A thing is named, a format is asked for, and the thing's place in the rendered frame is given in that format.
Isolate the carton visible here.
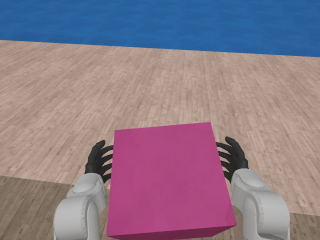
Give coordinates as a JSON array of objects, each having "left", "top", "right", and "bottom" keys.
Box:
[{"left": 106, "top": 122, "right": 237, "bottom": 240}]

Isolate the robot right forearm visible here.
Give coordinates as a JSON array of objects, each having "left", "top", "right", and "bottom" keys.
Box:
[{"left": 230, "top": 168, "right": 290, "bottom": 240}]

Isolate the robot left hand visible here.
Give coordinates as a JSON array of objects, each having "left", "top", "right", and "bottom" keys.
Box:
[{"left": 84, "top": 140, "right": 114, "bottom": 184}]

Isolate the robot right hand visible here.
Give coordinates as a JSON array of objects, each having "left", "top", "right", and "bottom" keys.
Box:
[{"left": 216, "top": 136, "right": 249, "bottom": 184}]

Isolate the robot left forearm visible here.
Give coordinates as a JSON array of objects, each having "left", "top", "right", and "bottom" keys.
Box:
[{"left": 53, "top": 173, "right": 107, "bottom": 240}]

